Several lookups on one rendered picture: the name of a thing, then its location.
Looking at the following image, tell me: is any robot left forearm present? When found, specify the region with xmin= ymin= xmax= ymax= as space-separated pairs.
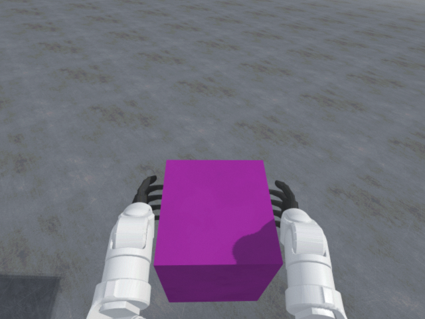
xmin=86 ymin=202 xmax=155 ymax=319

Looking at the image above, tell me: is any robot right forearm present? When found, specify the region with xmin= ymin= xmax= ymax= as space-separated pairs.
xmin=280 ymin=208 xmax=347 ymax=319

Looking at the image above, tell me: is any left robot hand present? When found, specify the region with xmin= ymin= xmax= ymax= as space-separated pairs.
xmin=132 ymin=175 xmax=163 ymax=220

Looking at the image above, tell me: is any right robot hand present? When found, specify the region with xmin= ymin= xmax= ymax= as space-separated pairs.
xmin=269 ymin=180 xmax=299 ymax=228

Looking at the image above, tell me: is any carton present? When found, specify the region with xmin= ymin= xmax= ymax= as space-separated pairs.
xmin=153 ymin=160 xmax=283 ymax=302

